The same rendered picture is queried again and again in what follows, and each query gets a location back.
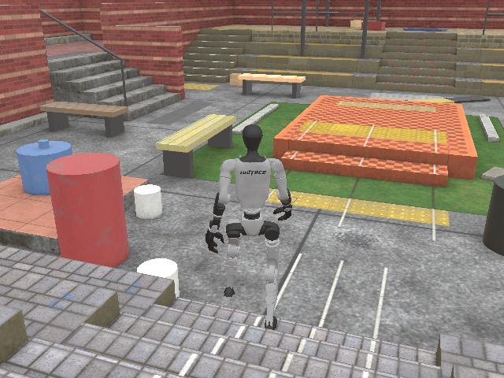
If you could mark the right robot hand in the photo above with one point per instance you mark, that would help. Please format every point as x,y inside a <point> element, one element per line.
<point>285,216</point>

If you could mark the humanoid robot head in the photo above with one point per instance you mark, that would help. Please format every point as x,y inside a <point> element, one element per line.
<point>252,135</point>

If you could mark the robot right forearm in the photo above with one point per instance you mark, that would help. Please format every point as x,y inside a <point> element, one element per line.
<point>287,203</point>

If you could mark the right robot upper arm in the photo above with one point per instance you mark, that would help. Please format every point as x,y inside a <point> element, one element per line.
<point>280,178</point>

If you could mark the left robot thigh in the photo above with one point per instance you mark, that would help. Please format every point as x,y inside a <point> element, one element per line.
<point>234,230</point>

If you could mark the left robot hand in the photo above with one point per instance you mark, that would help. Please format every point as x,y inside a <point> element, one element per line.
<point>210,242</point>

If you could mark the robot left forearm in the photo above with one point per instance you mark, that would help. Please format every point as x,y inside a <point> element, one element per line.
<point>217,215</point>

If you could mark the left robot upper arm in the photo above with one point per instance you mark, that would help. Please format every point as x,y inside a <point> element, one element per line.
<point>225,180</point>

